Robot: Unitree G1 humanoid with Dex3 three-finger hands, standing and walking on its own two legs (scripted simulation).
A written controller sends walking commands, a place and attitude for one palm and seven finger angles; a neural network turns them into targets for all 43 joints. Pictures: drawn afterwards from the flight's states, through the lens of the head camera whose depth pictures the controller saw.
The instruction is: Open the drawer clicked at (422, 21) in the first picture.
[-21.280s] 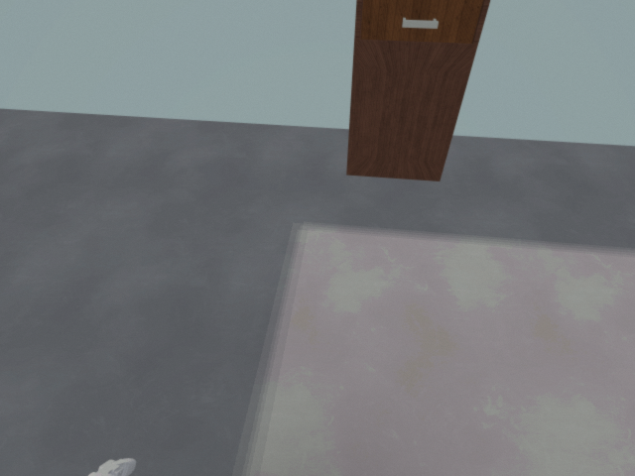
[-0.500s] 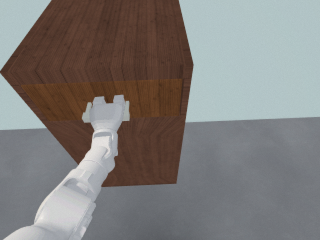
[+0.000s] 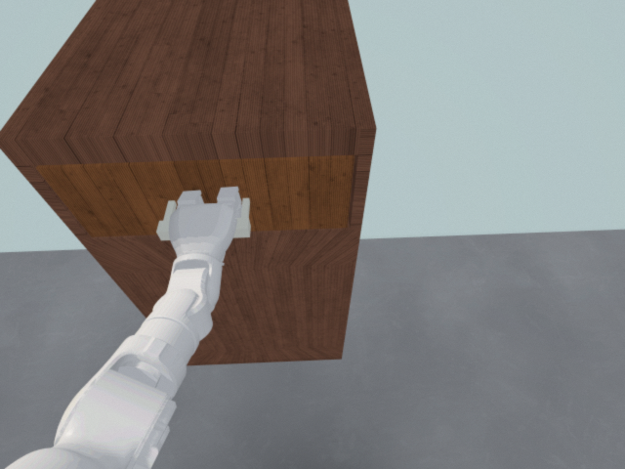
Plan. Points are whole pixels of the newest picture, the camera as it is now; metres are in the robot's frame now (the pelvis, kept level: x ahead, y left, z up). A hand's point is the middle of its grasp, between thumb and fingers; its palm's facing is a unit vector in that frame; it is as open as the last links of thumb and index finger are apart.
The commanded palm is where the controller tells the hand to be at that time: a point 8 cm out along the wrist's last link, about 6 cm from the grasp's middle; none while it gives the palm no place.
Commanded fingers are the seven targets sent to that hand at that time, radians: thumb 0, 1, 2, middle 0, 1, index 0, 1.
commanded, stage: close the thumb around the handle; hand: left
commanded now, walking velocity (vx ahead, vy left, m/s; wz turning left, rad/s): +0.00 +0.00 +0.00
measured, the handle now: (206, 217) +0.47 +0.16 +0.03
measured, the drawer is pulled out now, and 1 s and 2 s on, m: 0.00 0.04 0.17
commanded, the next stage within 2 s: pull the drawer open in 0.18 s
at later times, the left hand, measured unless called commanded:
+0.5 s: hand (215, 249) +0.43 +0.15 +0.01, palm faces -0.01 -0.05 -1.00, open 5.6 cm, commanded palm +0.38 +0.15 +0.06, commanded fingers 0.00 0.90 0.90 -0.40 -1.35 -0.40 -1.35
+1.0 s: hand (211, 274) +0.38 +0.14 +0.01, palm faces +0.03 -0.06 -1.00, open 5.4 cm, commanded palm +0.36 +0.16 +0.06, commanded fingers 0.00 0.90 0.90 -0.40 -1.35 -0.40 -1.35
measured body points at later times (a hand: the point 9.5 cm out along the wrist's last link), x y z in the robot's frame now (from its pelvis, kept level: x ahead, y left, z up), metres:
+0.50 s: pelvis +0.01 +0.01 +0.01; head +0.06 -0.01 +0.45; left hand +0.42 +0.15 +0.06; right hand +0.09 -0.25 -0.13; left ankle +0.00 +0.08 -0.70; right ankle -0.02 -0.06 -0.70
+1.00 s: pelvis +0.03 +0.01 +0.01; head +0.06 -0.01 +0.46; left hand +0.38 +0.15 +0.06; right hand +0.19 -0.23 -0.11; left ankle +0.00 +0.08 -0.70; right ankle -0.02 -0.06 -0.70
